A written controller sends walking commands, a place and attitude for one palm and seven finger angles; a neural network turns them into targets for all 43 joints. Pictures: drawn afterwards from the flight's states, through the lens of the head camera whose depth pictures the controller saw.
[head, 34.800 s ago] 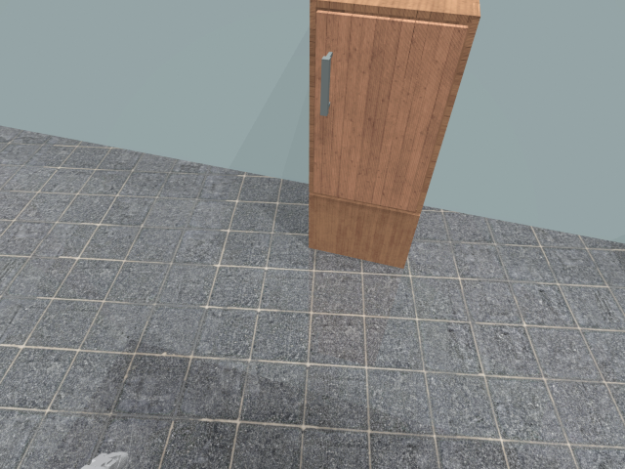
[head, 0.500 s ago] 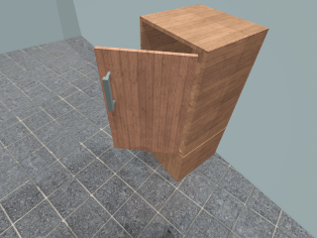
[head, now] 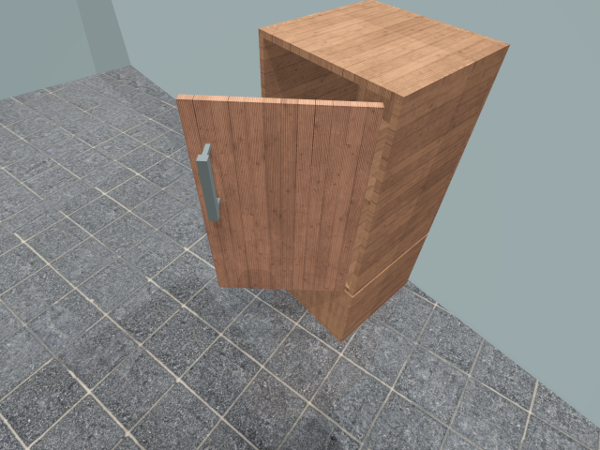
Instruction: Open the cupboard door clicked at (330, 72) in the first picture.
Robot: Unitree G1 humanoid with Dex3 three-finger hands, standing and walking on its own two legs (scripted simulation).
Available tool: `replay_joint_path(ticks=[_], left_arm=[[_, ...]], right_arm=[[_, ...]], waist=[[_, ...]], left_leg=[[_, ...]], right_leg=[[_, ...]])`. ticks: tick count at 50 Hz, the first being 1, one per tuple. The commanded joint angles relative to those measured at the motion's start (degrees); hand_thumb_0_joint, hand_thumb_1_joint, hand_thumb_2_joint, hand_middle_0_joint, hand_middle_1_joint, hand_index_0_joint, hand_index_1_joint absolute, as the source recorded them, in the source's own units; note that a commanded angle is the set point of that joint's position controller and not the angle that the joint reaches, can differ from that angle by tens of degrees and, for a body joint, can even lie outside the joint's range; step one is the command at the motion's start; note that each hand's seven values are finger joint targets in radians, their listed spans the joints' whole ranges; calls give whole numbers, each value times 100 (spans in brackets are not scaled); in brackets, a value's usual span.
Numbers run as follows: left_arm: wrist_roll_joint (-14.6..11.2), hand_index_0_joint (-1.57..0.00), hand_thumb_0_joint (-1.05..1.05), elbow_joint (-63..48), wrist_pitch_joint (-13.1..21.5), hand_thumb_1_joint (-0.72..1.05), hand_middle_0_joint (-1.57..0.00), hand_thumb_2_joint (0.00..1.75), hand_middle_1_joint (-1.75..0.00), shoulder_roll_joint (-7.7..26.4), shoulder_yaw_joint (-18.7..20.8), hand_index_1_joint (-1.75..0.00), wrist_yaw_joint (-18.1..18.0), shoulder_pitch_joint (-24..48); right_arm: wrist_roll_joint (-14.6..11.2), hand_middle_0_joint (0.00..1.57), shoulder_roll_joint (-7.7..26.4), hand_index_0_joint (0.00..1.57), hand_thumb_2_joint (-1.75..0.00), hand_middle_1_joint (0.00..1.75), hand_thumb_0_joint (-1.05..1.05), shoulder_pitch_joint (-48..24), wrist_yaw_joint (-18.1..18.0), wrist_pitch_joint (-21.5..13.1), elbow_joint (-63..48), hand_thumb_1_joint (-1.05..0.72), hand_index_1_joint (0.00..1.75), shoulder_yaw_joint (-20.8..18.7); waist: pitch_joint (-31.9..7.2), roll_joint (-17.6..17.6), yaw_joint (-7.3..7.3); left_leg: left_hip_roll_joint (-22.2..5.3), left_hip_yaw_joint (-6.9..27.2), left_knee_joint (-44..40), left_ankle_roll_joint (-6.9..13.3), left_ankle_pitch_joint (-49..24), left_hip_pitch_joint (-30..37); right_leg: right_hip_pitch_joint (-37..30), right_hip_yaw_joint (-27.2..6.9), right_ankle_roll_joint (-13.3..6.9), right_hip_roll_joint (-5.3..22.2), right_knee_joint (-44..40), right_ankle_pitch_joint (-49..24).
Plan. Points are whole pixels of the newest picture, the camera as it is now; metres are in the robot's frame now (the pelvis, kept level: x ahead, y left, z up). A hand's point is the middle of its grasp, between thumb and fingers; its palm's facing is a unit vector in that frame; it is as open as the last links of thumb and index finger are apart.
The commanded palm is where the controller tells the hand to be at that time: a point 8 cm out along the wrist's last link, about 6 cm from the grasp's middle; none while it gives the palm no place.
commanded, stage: shuffle to correct the standing spot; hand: left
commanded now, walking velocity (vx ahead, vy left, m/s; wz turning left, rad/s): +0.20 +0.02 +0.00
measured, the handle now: (210, 183) +0.61 +0.20 -0.01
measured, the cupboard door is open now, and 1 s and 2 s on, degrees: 47 47 47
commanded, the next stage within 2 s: come to a stop and stand still in 0.18 s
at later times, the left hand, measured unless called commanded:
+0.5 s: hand out of the picture +0.06 +0.20 -0.21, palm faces +0.11 -0.99 -0.12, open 7.3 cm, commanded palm none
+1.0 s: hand out of the picture +0.06 +0.21 -0.17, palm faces +0.05 -0.97 -0.22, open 7.3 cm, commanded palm none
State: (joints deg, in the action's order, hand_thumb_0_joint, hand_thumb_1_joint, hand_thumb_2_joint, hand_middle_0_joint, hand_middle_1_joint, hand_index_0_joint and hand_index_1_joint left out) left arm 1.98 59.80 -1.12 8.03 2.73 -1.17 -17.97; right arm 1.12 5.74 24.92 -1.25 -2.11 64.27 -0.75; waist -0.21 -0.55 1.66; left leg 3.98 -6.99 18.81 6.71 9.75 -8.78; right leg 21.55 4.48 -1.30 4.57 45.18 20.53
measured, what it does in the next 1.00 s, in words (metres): steps on the spot: right foot, then left foot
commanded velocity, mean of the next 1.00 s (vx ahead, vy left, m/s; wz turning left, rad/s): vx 0.03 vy -0.03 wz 0.00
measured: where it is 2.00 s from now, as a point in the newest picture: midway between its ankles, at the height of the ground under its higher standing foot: outside the picture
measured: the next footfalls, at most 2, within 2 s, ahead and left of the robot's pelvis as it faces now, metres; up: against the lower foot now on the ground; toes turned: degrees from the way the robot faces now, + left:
right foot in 0.16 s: +0.10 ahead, -0.14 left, +0.00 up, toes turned -6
left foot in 0.44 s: +0.19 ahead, +0.15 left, +0.00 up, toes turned +6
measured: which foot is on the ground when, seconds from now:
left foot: down 0.00-0.18, up 0.20-0.42, down 0.44-0.90, up 0.92-1.00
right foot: up 0.00-0.14, down 0.16-0.46, up 0.48-0.88, down 0.90-1.00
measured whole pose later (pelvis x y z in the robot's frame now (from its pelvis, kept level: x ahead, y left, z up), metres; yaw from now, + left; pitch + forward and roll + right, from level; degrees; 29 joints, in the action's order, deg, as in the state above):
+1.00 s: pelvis +0.02 +0.02 -0.01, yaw -1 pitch -2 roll +0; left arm 1.6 56.6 -2.3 8.1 2.6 -1.7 -17.1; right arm 1.7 10.5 15.4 -0.2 4.5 60.9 -4.2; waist -0.4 2.2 0.6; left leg -1.6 -2.2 47.8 -1.3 18.2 -27.8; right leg 10.3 3.6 -0.2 1.9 26.4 14.2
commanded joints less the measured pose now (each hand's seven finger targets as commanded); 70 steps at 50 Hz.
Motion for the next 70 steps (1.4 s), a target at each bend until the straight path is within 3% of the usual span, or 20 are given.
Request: replay_joint_path(ticks=[1, 7, 9, 10, 14, 19, 21, 23, 30, 35, 41, 43, 44, 45, 46, 49, 57, 60, 63, 70], left_arm=[[-39, -20, 0, -452, 179, 90, -20, 90, -30, 51, -33, -30, 59, 247], [-39, -20, 0, -222, 283, 90, -20, 90, -30, 216, 62, -30, 0, -463], [-55, -20, 0, -27, 332, 90, -20, 90, -30, 814, 182, -30, -76, -1185], [-74, -20, 0, 11, 354, 90, -20, 90, -30, 930, 237, -30, -122, -1394], [-46, -20, 0, -343, 439, 90, -20, 90, -30, 612, 209, -30, -141, -335], [-34, -20, 0, -400, 306, 90, -20, 90, -30, 666, 137, -30, -88, 91], [-66, -20, 0, -308, 195, 90, -20, 90, -30, 487, 60, -30, -72, -244], [-136, -20, 0, -225, 105, 90, -20, 90, -30, 231, 17, -30, -81, -682], [-61, -20, 0, -212, -81, 90, -20, 90, -30, 390, 12, -30, -77, -424], [-50, -20, 0, -439, -228, 90, -20, 90, -30, 437, 125, -30, -27, -279], [-77, -20, 0, -459, -283, 90, -20, 90, -30, 332, 142, -30, 37, -458], [-59, -20, 0, -188, -238, 90, -20, 90, -30, 315, 152, -30, 14, -1208], [6, -20, 0, -131, -203, 90, -20, 90, -30, 507, 180, -30, -26, -1479], [64, -20, 0, -237, -93, 90, -20, 90, -30, 910, 163, -30, -90, -1176], [3, -20, 0, -549, -94, 90, -20, 90, -30, 1045, 111, -30, -146, -286], [-96, -20, 0, -767, 155, 90, -20, 90, -30, 884, 96, -30, -121, 647], [11, -20, 0, -408, 175, 90, -20, 90, -30, 1014, 234, -30, -96, -335], [-28, -20, 0, -334, 102, 90, -20, 90, -30, 885, 211, -30, -72, -207], [-61, -20, 0, -481, 87, 90, -20, 90, -30, 232, 67, -30, 5, -82], [-51, -20, 0, 22, 91, 90, -20, 90, -30, 150, -25, -30, 42, -120]], right_arm=[[37, 20, 833, 20, -90, 30, 0, 545, -70, -90, -4, -90, 30, -197], [-10, 20, 638, 20, -90, 30, 0, 174, -26, -54, -64, -90, 30, -160], [-18, 20, 478, 20, -90, 30, 0, -119, 31, -46, -310, -90, 30, -154], [33, 20, 673, 20, -90, 30, 0, -478, 70, -21, -453, -90, 30, -220], [46, 20, 477, 20, -90, 30, 0, -434, 205, 110, -498, -90, 30, -296], [-20, 20, 252, 20, -90, 30, 0, -32, 138, 112, -426, -90, 30, -172], [-11, 20, 602, 20, -90, 30, 0, 225, 84, 37, -327, -90, 30, -205], [25, 20, 1252, 20, -90, 30, 0, -46, -6, 42, -501, -90, 30, -283], [-5, 20, 1337, 20, -90, 30, 0, -452, -268, 118, -515, -90, 30, -391], [2, 20, 1302, 20, -90, 30, 0, -819, -279, 150, -637, -90, 30, -428], [111, 20, 1434, 20, -90, 30, 0, -1228, -122, 295, -754, -90, 30, -487], [117, 20, 1399, 20, -90, 30, 0, -1367, -66, 399, -770, -90, 30, -513], [77, 20, 1113, 20, -90, 30, 0, -1298, -26, 453, -786, -90, 30, -472], [-27, 20, 545, 20, -90, 30, 0, -1246, 14, 521, -848, -90, 30, -344], [28, 20, 735, 20, -90, 30, 0, -1461, 45, 561, -972, -90, 30, -407], [73, 20, 752, 20, -90, 30, 0, -648, 156, 536, -534, -90, 30, -410], [24, 20, 588, 20, -90, 30, 0, -674, 150, 332, -662, -90, 30, -362], [8, 20, 416, 20, -90, 30, 0, 118, 74, 228, -381, -90, 30, -265], [69, 20, 1186, 20, -90, 30, 0, 521, -61, 140, -364, -90, 30, -336], [0, 20, 601, 20, -90, 30, 0, 164, -199, -64, -151, -90, 30, -70]], waist=[[578, 379, 51], [456, -244, -358], [618, -1495, -583], [724, -1112, -687], [880, -539, -104], [577, -685, 144], [292, 469, 80], [130, 1590, -140], [-261, 573, 12], [-527, 709, -86], [-129, 1046, -212], [19, 762, -511], [147, -120, -589], [498, -1748, -429], [1125, -1611, -302], [843, -1007, 190], [773, -755, -379], [536, -630, -100], [611, 1532, 19], [568, 313, -139]], left_leg=[[-1890, 1928, -1098, 589, 1069, 88], [-1284, 1215, 50, 39, 1328, -1288], [-360, 38, 1867, -430, 1868, -2923], [-510, 201, 2973, -448, 2225, -3131], [-994, 655, 3850, -518, 1156, -2551], [-690, 130, 1502, -814, -79, -350], [-887, 498, 854, -843, -792, 249], [-2137, 1980, -135, -189, -1193, -532], [-2507, 1584, 369, 473, -4719, 547], [-2424, 1251, 154, 405, -3216, 267], [-2199, 1514, -831, 42, 1273, -1193], [-1707, 1157, -649, -337, 2470, -2026], [-1134, 729, 192, -593, 2673, -2454], [-430, 155, 1909, -926, 2195, -2674], [-582, 567, 2953, -857, 1760, -2333], [-613, 642, 3947, -831, 661, -1893], [-626, 368, 2132, -766, 1498, -1552], [-391, 209, 436, -647, 946, 22], [-2238, 2767, -1210, 194, 2296, 29], [-1791, 1514, -869, 70, -1077, 114]], right_leg=[[420, -91, -10, 44, -629, 110], [-1911, -284, -174, 74, -2246, -505], [-2790, -2446, -978, 1704, -3036, 410], [-2511, -2933, -1368, 2149, -3451, 481], [-1015, -1492, -992, 1516, -3599, 197], [40, -233, -434, 715, -2725, -667], [13, -122, -121, 277, -1712, -455], [-593, 51, 214, -145, -1062, 584], [216, -472, 247, -197, 892, 960], [381, -681, 345, -270, 1452, 488], [-1032, -237, 111, -244, -510, 552], [-2174, 158, 44, -491, -1756, -40], [-2389, -169, -49, -208, -2674, 215], [-1399, -2174, -534, 1184, -4065, 2508], [312, -2597, -783, 1747, -4542, 3033], [192, -1451, -405, 917, -4049, 1230], [-855, -1727, -791, 1322, -3567, 1070], [-220, -1229, -500, 763, -2816, 1088], [906, 141, 47, -333, -259, 849], [717, -472, 200, -51, 758, -428]])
